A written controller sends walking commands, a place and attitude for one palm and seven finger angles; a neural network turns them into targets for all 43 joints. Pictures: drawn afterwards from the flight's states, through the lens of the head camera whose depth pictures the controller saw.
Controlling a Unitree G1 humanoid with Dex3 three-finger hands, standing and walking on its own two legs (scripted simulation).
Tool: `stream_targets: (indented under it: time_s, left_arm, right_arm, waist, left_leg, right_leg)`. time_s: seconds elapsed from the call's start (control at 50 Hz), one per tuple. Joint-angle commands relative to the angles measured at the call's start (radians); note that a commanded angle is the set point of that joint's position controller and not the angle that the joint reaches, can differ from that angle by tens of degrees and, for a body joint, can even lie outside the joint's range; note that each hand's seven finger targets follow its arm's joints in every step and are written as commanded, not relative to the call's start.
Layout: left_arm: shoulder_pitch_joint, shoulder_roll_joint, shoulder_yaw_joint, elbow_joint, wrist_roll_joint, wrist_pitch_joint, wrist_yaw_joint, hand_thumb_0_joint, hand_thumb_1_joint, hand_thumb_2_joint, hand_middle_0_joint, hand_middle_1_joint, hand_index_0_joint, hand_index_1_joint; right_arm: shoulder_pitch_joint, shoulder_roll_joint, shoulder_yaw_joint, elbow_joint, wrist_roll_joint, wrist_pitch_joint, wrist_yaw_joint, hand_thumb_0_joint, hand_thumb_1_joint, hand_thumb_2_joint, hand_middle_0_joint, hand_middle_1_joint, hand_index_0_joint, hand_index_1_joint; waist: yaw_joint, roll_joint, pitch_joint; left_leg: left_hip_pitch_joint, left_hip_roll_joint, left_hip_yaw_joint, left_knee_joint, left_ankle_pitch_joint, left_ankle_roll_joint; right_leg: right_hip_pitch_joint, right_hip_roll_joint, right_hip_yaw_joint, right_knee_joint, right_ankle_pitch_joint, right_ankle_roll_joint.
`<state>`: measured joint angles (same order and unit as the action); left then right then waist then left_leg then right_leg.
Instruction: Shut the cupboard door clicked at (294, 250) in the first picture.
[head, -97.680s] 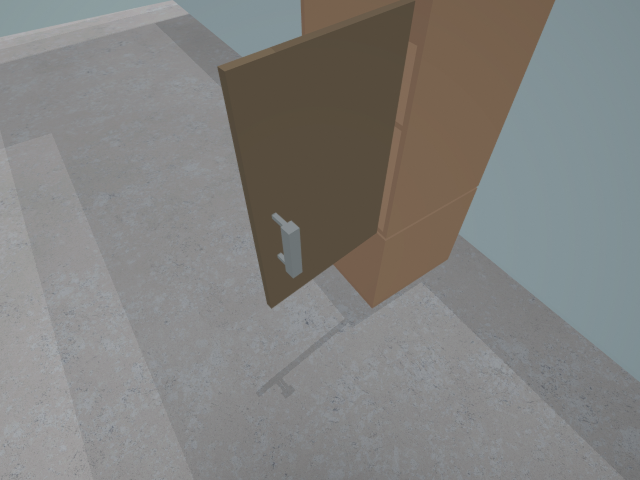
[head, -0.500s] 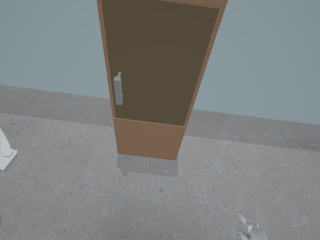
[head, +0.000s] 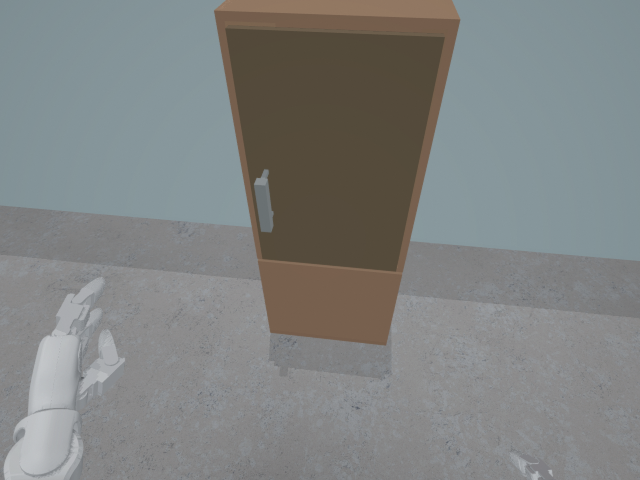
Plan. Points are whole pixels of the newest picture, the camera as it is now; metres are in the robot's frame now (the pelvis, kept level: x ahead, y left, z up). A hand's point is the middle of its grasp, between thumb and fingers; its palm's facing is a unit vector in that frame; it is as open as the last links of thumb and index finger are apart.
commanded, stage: let the arm hang, fingers relaxed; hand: left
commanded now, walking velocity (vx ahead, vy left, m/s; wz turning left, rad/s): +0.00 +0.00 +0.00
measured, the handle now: (266, 200) +0.72 +0.17 -0.09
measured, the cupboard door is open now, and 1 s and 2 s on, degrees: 0 0 0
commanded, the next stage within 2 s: look to check the result in 1.02 s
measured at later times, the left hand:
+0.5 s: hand out of the picture +0.00 +0.20 -0.15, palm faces +0.05 -0.97 -0.24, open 7.3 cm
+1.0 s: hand out of the picture -0.04 +0.18 -0.15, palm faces +0.05 -0.99 -0.14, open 7.3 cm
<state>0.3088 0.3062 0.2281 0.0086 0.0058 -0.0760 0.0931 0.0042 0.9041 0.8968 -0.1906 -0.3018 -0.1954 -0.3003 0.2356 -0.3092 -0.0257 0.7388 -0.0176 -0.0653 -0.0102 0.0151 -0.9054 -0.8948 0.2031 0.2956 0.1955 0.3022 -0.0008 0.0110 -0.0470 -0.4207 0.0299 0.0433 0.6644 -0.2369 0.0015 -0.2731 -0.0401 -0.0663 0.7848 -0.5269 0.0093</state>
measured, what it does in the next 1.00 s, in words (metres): stands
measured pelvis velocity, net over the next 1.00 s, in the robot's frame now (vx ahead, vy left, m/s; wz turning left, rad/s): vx -0.01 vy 0.02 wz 0.00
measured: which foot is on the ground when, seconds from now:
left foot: down 0.00-1.00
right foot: down 0.00-1.00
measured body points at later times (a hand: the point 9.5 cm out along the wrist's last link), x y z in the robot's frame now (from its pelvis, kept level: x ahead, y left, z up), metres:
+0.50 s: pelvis +0.00 +0.00 +0.02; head +0.00 +0.00 +0.47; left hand +0.00 +0.25 -0.13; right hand +0.03 -0.24 -0.13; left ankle +0.04 +0.12 -0.72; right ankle -0.03 -0.10 -0.72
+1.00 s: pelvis -0.01 +0.02 +0.03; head -0.01 +0.03 +0.48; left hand -0.04 +0.23 -0.14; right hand -0.03 -0.18 -0.13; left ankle +0.04 +0.12 -0.72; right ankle -0.03 -0.10 -0.72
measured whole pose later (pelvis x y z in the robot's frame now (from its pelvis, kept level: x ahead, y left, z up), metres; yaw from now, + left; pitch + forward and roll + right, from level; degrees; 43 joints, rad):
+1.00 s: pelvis -0.01 +0.02 +0.03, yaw +0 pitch -2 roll +0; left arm 0.34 0.12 0.01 1.15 0.01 0.01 0.03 0.00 0.91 0.89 -0.20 -0.30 -0.20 -0.30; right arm 0.32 -0.11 0.00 1.14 -0.01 0.01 -0.03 0.01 -0.91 -0.89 0.20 0.30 0.20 0.30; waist -0.01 -0.02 0.02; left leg -0.23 -0.01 0.05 0.40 -0.15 0.03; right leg -0.12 -0.01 -0.01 0.41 -0.25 0.01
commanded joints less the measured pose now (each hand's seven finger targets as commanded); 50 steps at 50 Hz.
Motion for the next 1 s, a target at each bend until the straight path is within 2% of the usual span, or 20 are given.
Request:
stream_targets:
  time_s: [0.0,0.02,0.04,0.06,0.08,0.1,0.12,0.14,0.16,0.18,0.2,0.22,0.24,0.28,0.38,0.44,0.56,0.64,0.8,0.98]
  left_arm:
    - [0.039,-0.01,-0.162,0.26,0.021,0.095,-0.081,0.0,0.9,0.9,-0.2,-0.3,-0.2,-0.3]
    - [0.043,0.012,-0.163,0.322,0.017,0.093,-0.084,0.0,0.9,0.9,-0.2,-0.3,-0.2,-0.3]
    - [0.07,0.034,-0.163,0.395,0.017,0.085,-0.084,0.0,0.9,0.9,-0.2,-0.3,-0.2,-0.3]
    - [0.068,0.093,-0.157,0.452,0.02,0.077,-0.081,0.0,0.9,0.9,-0.2,-0.3,-0.2,-0.3]
    - [0.048,0.128,-0.156,0.51,0.023,0.07,-0.082,0.0,0.9,0.9,-0.2,-0.3,-0.2,-0.3]
    - [-0.013,0.152,-0.165,0.556,0.023,0.065,-0.083,0.0,0.9,0.9,-0.2,-0.3,-0.2,-0.3]
    - [-0.068,0.116,-0.175,0.601,0.022,0.065,-0.079,0.0,0.9,0.9,-0.2,-0.3,-0.2,-0.3]
    - [-0.095,0.087,-0.181,0.637,0.022,0.066,-0.074,0.0,0.9,0.9,-0.2,-0.3,-0.2,-0.3]
    - [-0.091,0.075,-0.183,0.683,0.017,0.063,-0.075,0.0,0.9,0.9,-0.2,-0.3,-0.2,-0.3]
    - [-0.068,0.058,-0.186,0.732,0.011,0.058,-0.074,0.0,0.9,0.9,-0.2,-0.3,-0.2,-0.3]
    - [-0.026,0.005,-0.167,0.733,0.017,0.056,-0.067,0.0,0.9,0.9,-0.2,-0.3,-0.2,-0.3]
    - [-0.002,-0.013,-0.174,0.758,0.013,0.057,-0.062,0.0,0.9,0.9,-0.2,-0.3,-0.2,-0.3]
    - [0.003,-0.02,-0.185,0.791,0.012,0.061,-0.057,0.0,0.9,0.9,-0.2,-0.3,-0.2,-0.3]
    - [0.001,-0.01,-0.184,0.844,0.008,0.066,-0.06,0.0,0.9,0.9,-0.2,-0.3,-0.2,-0.3]
    - [0.002,-0.018,-0.194,0.949,0.007,0.072,-0.065,0.0,0.9,0.9,-0.2,-0.3,-0.2,-0.3]
    - [0.013,-0.022,-0.201,0.998,0.006,0.073,-0.066,0.0,0.9,0.9,-0.2,-0.3,-0.2,-0.3]
    - [0.044,-0.033,-0.206,1.068,0.005,0.071,-0.065,0.0,0.9,0.9,-0.2,-0.3,-0.2,-0.3]
    - [0.063,-0.045,-0.208,1.095,0.006,0.074,-0.063,0.0,0.9,0.9,-0.2,-0.3,-0.2,-0.3]
    - [0.099,-0.068,-0.208,1.118,0.009,0.073,-0.058,0.0,0.9,0.9,-0.2,-0.3,-0.2,-0.3]
    - [0.121,-0.096,-0.205,1.129,0.012,0.075,-0.056,0.0,0.9,0.9,-0.2,-0.3,-0.2,-0.3]
  right_arm:
    - [-0.03,-0.112,-0.01,-0.097,-0.038,0.015,0.002,0.0,-0.9,-0.9,0.2,0.3,0.2,0.3]
    - [-0.045,-0.108,-0.005,-0.096,-0.033,0.027,-0.003,0.0,-0.9,-0.9,0.2,0.3,0.2,0.3]
    - [-0.078,-0.102,-0.001,-0.088,-0.023,0.035,-0.006,0.0,-0.9,-0.9,0.2,0.3,0.2,0.3]
    - [-0.102,-0.06,0.005,-0.092,-0.002,0.048,-0.003,0.0,-0.9,-0.9,0.2,0.3,0.2,0.3]
    - [-0.102,-0.011,0.011,-0.084,0.0,0.059,0.002,0.0,-0.9,-0.9,0.2,0.3,0.2,0.3]
    - [-0.077,-0.027,0.006,-0.051,-0.008,0.064,0.005,0.0,-0.9,-0.9,0.2,0.3,0.2,0.3]
    - [-0.077,-0.021,0.002,-0.009,-0.012,0.075,0.003,0.0,-0.9,-0.9,0.2,0.3,0.2,0.3]
    - [-0.061,-0.007,0.002,0.022,-0.015,0.08,0.001,0.0,-0.9,-0.9,0.2,0.3,0.2,0.3]
    - [-0.034,0.012,0.006,0.054,-0.012,0.077,0.0,0.0,-0.9,-0.9,0.2,0.3,0.2,0.3]
    - [-0.008,0.026,0.011,0.085,-0.007,0.071,-0.003,0.0,-0.9,-0.9,0.2,0.3,0.2,0.3]
    - [0.0,0.019,0.003,0.097,-0.013,0.062,-0.008,0.0,-0.9,-0.9,0.2,0.3,0.2,0.3]
    - [0.008,0.014,0.002,0.116,-0.011,0.056,-0.011,0.0,-0.9,-0.9,0.2,0.3,0.2,0.3]
    - [0.011,0.014,0.003,0.14,-0.009,0.059,-0.013,0.0,-0.9,-0.9,0.2,0.3,0.2,0.3]
    - [0.008,0.025,0.003,0.178,-0.003,0.064,-0.017,0.0,-0.9,-0.9,0.2,0.3,0.2,0.3]
    - [0.018,0.027,0.005,0.242,-0.002,0.072,-0.021,0.0,-0.9,-0.9,0.2,0.3,0.2,0.3]
    - [0.032,0.028,0.009,0.278,-0.002,0.072,-0.022,0.0,-0.9,-0.9,0.2,0.3,0.2,0.3]
    - [0.058,0.035,0.013,0.327,0.0,0.067,-0.025,0.0,-0.9,-0.9,0.2,0.3,0.2,0.3]
    - [0.07,0.051,0.015,0.349,0.0,0.069,-0.026,0.0,-0.9,-0.9,0.2,0.3,0.2,0.3]
    - [0.104,0.068,0.012,0.364,0.004,0.064,-0.03,0.0,-0.9,-0.9,0.2,0.3,0.2,0.3]
    - [0.13,0.084,0.007,0.366,0.002,0.062,-0.032,0.0,-0.9,-0.9,0.2,0.3,0.2,0.3]
  waist:
    - [-0.007,0.122,-0.059]
    - [0.011,0.08,-0.087]
    - [0.04,0.015,-0.127]
    - [0.043,-0.14,-0.134]
    - [0.027,-0.232,-0.102]
    - [-0.002,-0.211,-0.049]
    - [-0.013,-0.162,0.004]
    - [-0.028,-0.103,0.04]
    - [-0.037,-0.026,0.041]
    - [-0.037,0.011,0.013]
    - [-0.023,0.033,-0.021]
    - [-0.009,0.055,-0.046]
    - [-0.005,0.028,-0.029]
    - [-0.005,0.057,-0.019]
    - [-0.005,-0.011,0.075]
    - [-0.005,-0.016,0.107]
    - [-0.004,-0.022,0.116]
    - [-0.002,-0.013,0.15]
    - [0.0,0.014,0.148]
    - [0.0,0.012,0.161]
  left_leg:
    - [0.151,0.236,-0.331,-0.223,0.584,0.195]
    - [0.133,0.208,-0.28,-0.191,0.542,0.168]
    - [0.105,0.152,-0.214,-0.134,0.415,0.116]
    - [0.026,0.056,-0.131,-0.06,0.155,0.051]
    - [-0.01,-0.026,-0.071,-0.009,-0.076,-0.007]
    - [0.038,-0.035,-0.053,0.036,-0.182,-0.02]
    - [0.072,-0.021,-0.058,0.062,-0.184,-0.018]
    - [0.097,-0.017,-0.059,0.041,-0.114,-0.015]
    - [0.138,-0.016,-0.056,-0.014,0.007,-0.013]
    - [0.181,0.0,-0.068,-0.086,0.164,-0.007]
    - [0.223,0.028,-0.097,-0.116,0.316,0.003]
    - [0.241,0.056,-0.105,-0.123,0.405,0.017]
    - [0.231,0.069,-0.108,-0.144,0.36,0.022]
    - [0.239,0.059,-0.108,-0.172,0.285,0.017]
    - [0.223,0.066,-0.108,-0.259,0.144,0.016]
    - [0.231,0.067,-0.111,-0.296,0.1,0.019]
    - [0.243,0.065,-0.105,-0.328,0.082,0.02]
    - [0.229,0.059,-0.103,-0.345,0.038,0.021]
    - [0.222,0.06,-0.104,-0.358,0.023,0.025]
    - [0.187,0.064,-0.13,-0.392,-0.054,0.032]
  right_leg:
    - [-0.111,0.01,0.075,0.129,-0.079,0.007]
    - [-0.016,0.011,0.064,-0.012,0.015,0.005]
    - [0.099,0.015,0.065,-0.195,0.198,0.001]
    - [0.165,-0.066,0.189,-0.338,0.296,-0.015]
    - [0.105,-0.207,0.346,-0.44,0.351,-0.066]
    - [-0.005,-0.265,0.379,-0.47,0.333,-0.146]
    - [-0.063,-0.246,0.348,-0.481,0.317,-0.169]
    - [-0.069,-0.207,0.318,-0.459,0.378,-0.169]
    - [-0.049,-0.173,0.283,-0.411,0.482,-0.151]
    - [-0.006,-0.131,0.226,-0.363,0.567,-0.117]
    - [0.028,-0.085,0.167,-0.32,0.63,-0.085]
    - [0.067,-0.07,0.139,-0.314,0.648,-0.064]
    - [0.079,-0.063,0.138,-0.35,0.579,-0.057]
    - [0.087,-0.064,0.141,-0.384,0.516,-0.056]
    - [0.066,-0.05,0.14,-0.467,0.348,-0.056]
    - [0.052,-0.047,0.139,-0.492,0.286,-0.058]
    - [0.06,-0.045,0.14,-0.501,0.283,-0.053]
    - [0.039,-0.045,0.136,-0.504,0.253,-0.052]
    - [0.043,-0.039,0.124,-0.484,0.266,-0.048]
    - [0.044,-0.034,0.112,-0.458,0.267,-0.043]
